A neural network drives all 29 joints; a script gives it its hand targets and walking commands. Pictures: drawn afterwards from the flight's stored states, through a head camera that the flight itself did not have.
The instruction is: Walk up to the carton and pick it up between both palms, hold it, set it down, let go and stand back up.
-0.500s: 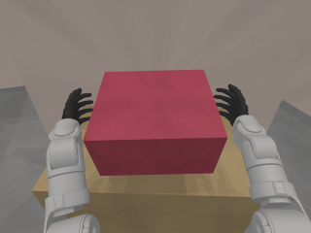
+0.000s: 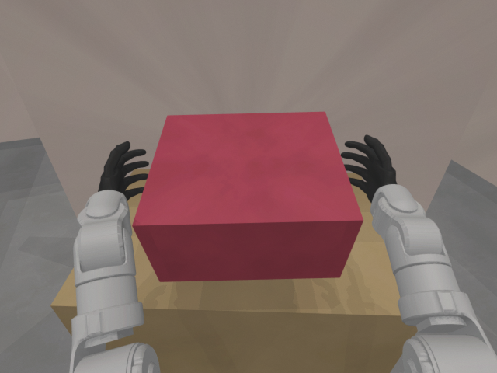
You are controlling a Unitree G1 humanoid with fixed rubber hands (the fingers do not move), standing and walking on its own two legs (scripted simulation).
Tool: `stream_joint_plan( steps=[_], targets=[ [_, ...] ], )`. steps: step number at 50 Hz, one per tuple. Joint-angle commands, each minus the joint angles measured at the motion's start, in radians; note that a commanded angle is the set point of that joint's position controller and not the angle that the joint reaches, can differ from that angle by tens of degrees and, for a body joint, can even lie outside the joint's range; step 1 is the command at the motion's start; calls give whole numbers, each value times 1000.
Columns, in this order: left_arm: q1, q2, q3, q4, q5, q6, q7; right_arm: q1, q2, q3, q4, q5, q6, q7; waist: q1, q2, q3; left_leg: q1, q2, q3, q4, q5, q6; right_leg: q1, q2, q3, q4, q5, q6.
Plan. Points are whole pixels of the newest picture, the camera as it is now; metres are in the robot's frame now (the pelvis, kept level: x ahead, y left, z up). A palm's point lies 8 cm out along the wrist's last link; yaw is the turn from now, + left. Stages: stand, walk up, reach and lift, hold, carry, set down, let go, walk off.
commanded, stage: hold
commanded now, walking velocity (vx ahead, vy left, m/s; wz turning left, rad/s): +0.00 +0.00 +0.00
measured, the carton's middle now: (247, 191) +0.43 -0.01 +0.13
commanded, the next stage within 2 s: set down in 0.06 s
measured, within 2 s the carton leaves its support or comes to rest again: neither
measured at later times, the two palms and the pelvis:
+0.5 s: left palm (107, 186) +0.37 +0.21 +0.20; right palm (365, 165) +0.36 -0.19 +0.22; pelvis +0.01 +0.01 +0.00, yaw -1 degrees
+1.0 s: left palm (131, 198) +0.39 +0.19 +0.16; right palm (369, 198) +0.36 -0.20 +0.16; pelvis +0.02 +0.00 +0.00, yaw -1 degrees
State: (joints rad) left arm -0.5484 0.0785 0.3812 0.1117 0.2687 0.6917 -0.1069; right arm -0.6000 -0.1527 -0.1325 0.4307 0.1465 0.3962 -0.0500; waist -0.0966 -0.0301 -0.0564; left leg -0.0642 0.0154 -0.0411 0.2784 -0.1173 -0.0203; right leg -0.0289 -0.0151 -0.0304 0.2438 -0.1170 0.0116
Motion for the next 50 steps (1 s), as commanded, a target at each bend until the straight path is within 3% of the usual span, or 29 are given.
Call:
stream_joint_plan(
  steps=[1,3,4,5,6,9,13,17,20,23,27,33,37,42,47,50],
  targets=[
    [-576,-327,-417,-134,-169,-71,-151,-605,380,336,-267,101,-52,160,-5,43,-284,57,-68,60,-23,130,-7,89,58,-31,-10,113,-22],
    [-579,-325,-414,-131,-167,-71,-151,-606,381,334,-265,101,-51,160,-5,41,-279,54,-69,60,-23,126,-6,88,57,-31,-11,110,-21],
    [-383,-315,-396,-206,-132,-65,-156,-495,433,424,-375,174,-45,131,45,-15,-309,94,-87,92,-35,195,30,227,70,-24,-5,262,29],
    [-405,-311,-399,-218,-138,-62,-160,-497,421,417,-380,174,-39,124,32,-3,-312,88,-89,87,-34,197,23,235,71,-22,5,291,35],
    [-410,-299,-394,-207,-140,-58,-164,-498,397,391,-379,166,-34,119,19,2,-277,70,-86,84,-47,173,19,210,73,-24,-4,255,33],
    [-487,-287,-400,-203,-140,-74,-177,-523,390,351,-372,114,-56,118,21,13,-206,38,-82,94,-76,75,21,157,67,-31,-32,113,16],
    [-628,-324,-434,-134,-149,-162,-179,-654,419,284,-391,3,-169,145,23,52,-225,15,-75,101,-92,-57,12,84,48,-49,-38,-60,-2],
    [-613,-322,-358,12,-79,-242,-196,-638,415,190,-238,-131,-259,165,23,58,-201,34,-61,113,-100,-106,14,76,35,-70,-33,-137,-3],
    [-564,-326,-313,84,-38,-269,-216,-561,419,149,-105,-187,-278,164,26,39,-149,37,-54,122,-115,-101,20,97,31,-67,-38,-152,-3],
    [-553,-339,-321,79,-38,-295,-222,-518,426,164,-54,-192,-294,154,22,32,-129,61,-50,122,-106,-12,9,104,34,-62,-41,-82,-3],
    [-519,-355,-366,34,-59,-325,-210,-487,428,224,-69,-152,-337,132,18,46,-166,167,-50,112,-47,229,-24,105,46,-69,-33,80,4],
    [-482,-368,-467,-88,-113,-383,-154,-444,445,357,-191,-95,-432,102,11,67,-328,307,-53,97,52,561,-72,137,61,-89,11,378,20],
    [-481,-366,-541,-161,-153,-416,-120,-420,445,417,-283,-65,-469,86,6,76,-399,311,-55,88,82,627,-83,168,56,-84,34,508,25],
    [-470,-316,-486,-73,-130,-411,-132,-402,432,401,-258,-88,-455,75,13,40,-322,186,-64,89,39,429,-46,226,27,-54,42,516,34],
    [-536,-301,-377,79,-72,-415,-166,-451,460,328,-148,-141,-440,88,40,10,-213,77,-67,103,-35,152,-2,219,9,-40,25,319,38],
    [-588,-314,-337,163,-54,-434,-176,-496,475,273,-90,-177,-448,104,54,4,-197,58,-62,114,-64,59,14,186,13,-46,12,175,35]
  ],
)
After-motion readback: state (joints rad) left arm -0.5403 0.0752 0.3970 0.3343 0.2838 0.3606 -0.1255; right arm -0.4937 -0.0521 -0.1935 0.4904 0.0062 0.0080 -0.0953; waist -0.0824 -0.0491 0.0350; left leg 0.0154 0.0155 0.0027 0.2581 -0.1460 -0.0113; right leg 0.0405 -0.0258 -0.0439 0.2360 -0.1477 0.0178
